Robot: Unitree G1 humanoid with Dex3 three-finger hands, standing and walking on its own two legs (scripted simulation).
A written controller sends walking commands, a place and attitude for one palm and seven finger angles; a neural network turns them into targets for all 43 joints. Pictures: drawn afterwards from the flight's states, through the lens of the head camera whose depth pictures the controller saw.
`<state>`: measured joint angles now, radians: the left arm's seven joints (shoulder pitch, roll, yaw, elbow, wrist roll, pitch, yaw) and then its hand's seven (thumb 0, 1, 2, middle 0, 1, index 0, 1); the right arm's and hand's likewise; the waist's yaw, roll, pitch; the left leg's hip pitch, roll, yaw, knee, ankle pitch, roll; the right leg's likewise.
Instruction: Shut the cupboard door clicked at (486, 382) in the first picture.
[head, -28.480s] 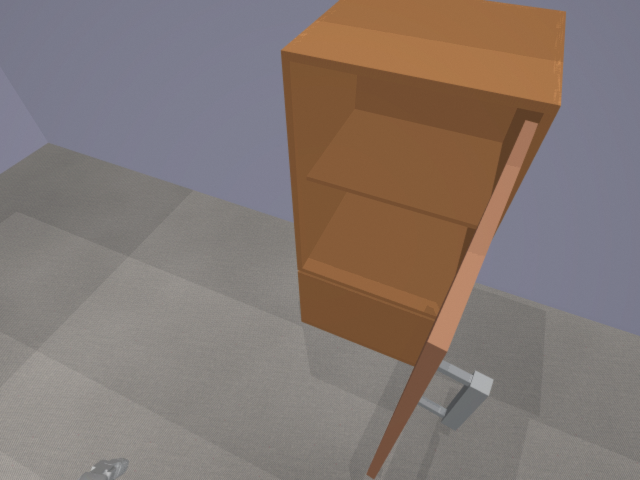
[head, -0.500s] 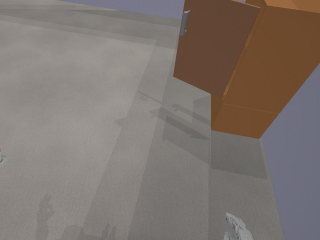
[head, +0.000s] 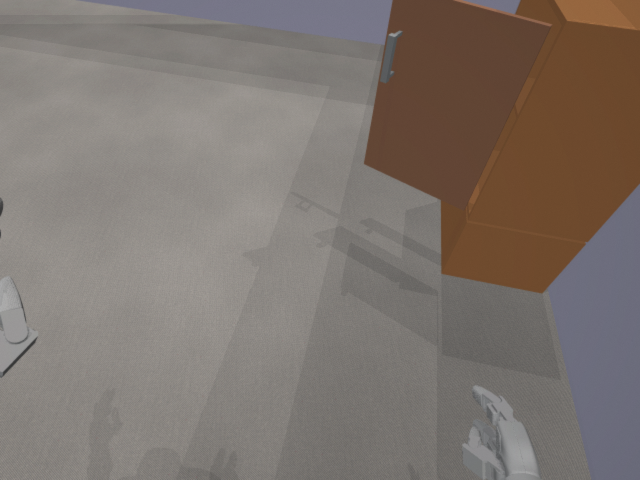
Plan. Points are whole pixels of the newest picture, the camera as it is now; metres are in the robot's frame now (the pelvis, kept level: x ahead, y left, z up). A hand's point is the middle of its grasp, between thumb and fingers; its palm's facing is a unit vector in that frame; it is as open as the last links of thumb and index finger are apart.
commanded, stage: stop stepping back and stand still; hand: left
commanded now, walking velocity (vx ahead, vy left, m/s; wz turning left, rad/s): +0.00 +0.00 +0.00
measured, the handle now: (391, 56) +1.20 -0.17 -0.01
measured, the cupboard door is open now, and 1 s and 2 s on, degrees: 66 66 66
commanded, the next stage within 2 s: let the arm hang, fingers relaxed in 0.02 s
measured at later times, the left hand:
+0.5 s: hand out of the picture -0.02 +0.18 -0.17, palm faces +0.04 -0.98 -0.19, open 6.9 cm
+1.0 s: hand out of the picture -0.08 +0.16 -0.17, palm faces +0.04 -0.99 -0.14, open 7.4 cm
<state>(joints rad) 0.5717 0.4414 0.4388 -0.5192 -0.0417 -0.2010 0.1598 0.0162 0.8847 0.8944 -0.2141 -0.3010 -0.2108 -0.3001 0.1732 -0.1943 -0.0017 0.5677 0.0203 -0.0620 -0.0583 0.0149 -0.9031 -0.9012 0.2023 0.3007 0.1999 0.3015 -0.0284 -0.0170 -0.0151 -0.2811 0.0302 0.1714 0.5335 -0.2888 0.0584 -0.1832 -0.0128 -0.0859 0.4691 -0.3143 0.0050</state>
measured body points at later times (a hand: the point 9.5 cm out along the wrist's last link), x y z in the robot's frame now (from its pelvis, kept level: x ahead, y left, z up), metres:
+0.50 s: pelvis -0.03 +0.00 +0.00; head -0.02 +0.02 +0.45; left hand -0.02 +0.23 -0.16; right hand -0.01 -0.24 -0.14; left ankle +0.00 +0.07 -0.74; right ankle -0.05 -0.12 -0.74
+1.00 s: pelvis -0.04 +0.01 +0.01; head -0.04 +0.01 +0.46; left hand -0.08 +0.21 -0.16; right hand -0.08 -0.18 -0.16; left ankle +0.00 +0.07 -0.74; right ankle -0.05 -0.12 -0.74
